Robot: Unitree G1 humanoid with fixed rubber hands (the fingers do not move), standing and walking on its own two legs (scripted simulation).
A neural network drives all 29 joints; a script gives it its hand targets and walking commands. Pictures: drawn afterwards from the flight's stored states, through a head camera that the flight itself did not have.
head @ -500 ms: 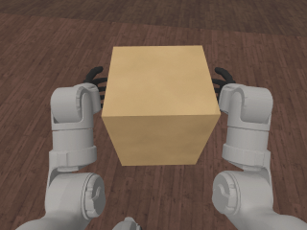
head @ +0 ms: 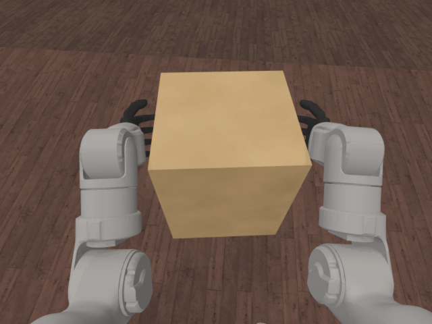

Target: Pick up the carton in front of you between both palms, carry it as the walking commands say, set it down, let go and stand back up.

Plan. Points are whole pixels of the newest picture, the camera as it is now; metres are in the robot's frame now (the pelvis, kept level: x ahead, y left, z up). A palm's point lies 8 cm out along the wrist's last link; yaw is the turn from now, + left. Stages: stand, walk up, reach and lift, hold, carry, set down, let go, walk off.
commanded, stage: carry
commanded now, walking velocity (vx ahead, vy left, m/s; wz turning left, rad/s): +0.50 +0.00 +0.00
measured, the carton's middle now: (223, 161) +0.40 +0.01 +0.10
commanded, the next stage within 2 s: none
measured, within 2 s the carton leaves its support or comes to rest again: neither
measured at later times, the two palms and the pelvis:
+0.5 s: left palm (161, 26) +0.72 +0.15 +0.21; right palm (292, 38) +0.68 -0.14 +0.20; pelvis +0.32 +0.04 +0.06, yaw -1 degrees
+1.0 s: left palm out of the picture +1.01 +0.19 +0.27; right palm out of the picture +1.05 -0.10 +0.27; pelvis +0.64 +0.00 +0.10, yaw +0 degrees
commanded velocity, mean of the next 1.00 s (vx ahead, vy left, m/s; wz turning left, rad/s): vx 0.50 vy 0.00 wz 0.00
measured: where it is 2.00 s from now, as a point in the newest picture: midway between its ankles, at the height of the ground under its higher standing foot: (218, 118)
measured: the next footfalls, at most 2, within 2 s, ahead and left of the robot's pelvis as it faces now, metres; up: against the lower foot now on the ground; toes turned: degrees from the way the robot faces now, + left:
left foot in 0.32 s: +0.40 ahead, +0.12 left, +0.03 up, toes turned +6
right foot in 0.72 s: +0.65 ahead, -0.08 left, +0.07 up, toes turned -6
